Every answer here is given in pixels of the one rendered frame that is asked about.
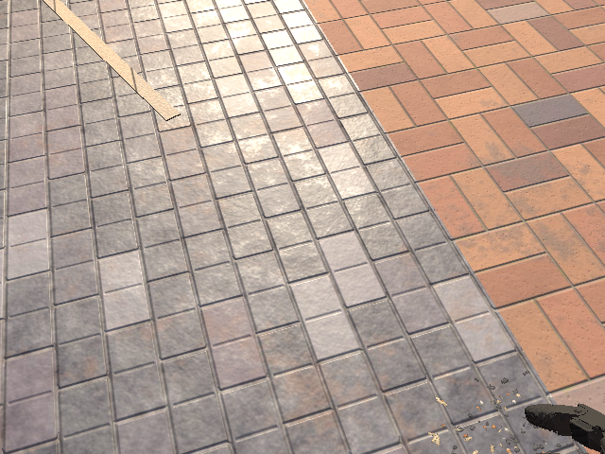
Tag robot right hand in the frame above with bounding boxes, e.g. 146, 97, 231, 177
525, 403, 605, 454

